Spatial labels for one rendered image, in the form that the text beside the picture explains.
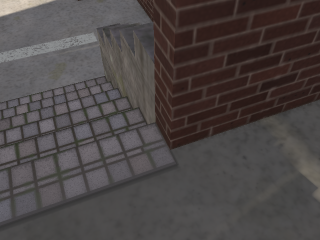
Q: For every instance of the stairs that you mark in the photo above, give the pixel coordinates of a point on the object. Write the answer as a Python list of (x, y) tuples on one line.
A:
[(55, 120)]

